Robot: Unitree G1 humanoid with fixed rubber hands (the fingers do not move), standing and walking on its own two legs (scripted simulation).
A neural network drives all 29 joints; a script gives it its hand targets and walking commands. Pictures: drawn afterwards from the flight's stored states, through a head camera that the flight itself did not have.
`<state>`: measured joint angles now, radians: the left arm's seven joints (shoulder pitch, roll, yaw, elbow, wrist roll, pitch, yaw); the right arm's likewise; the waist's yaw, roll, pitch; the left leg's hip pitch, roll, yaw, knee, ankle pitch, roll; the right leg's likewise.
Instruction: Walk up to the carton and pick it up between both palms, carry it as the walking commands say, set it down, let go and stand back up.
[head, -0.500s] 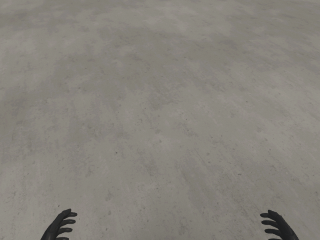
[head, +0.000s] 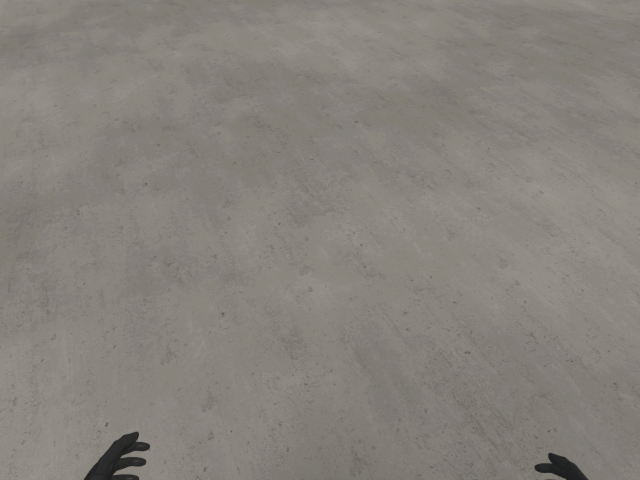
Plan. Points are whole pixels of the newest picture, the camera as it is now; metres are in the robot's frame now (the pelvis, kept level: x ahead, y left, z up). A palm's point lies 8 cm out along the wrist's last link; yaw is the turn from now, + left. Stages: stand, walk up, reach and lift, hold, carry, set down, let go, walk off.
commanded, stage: stand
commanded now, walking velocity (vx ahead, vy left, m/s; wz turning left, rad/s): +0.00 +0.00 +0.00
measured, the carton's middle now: out of the picture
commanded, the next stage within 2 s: walk up in 0.92 s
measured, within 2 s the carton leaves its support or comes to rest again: neither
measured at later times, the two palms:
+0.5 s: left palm out of the picture +0.11 +0.32 -0.08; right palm out of the picture +0.13 -0.30 -0.08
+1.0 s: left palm out of the picture +0.10 +0.33 -0.08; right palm out of the picture +0.10 -0.30 -0.09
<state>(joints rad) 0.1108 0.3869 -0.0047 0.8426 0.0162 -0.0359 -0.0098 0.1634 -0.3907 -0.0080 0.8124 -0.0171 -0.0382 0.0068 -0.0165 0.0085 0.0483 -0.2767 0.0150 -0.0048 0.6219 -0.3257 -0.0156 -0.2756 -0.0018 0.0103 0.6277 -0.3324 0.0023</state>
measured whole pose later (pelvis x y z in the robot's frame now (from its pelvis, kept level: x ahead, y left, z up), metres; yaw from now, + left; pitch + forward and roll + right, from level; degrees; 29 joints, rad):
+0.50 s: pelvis +0.00 +0.01 +0.02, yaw +0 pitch -2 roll +0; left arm 0.08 0.41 -0.02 1.01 0.01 -0.03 -0.01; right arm 0.08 -0.40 0.00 0.97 -0.01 -0.03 0.00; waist 0.01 0.01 0.05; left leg -0.17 0.01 0.00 0.43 -0.23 0.00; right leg -0.17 -0.01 0.02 0.44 -0.24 0.02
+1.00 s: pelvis +0.00 +0.01 +0.02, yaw +0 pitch -1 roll +0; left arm 0.09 0.41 -0.02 1.06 0.01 -0.02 -0.01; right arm 0.10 -0.40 0.00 1.03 -0.01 -0.02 0.00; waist 0.00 0.01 0.05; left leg -0.15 0.01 0.00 0.38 -0.20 -0.01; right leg -0.15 -0.01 0.01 0.38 -0.20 0.02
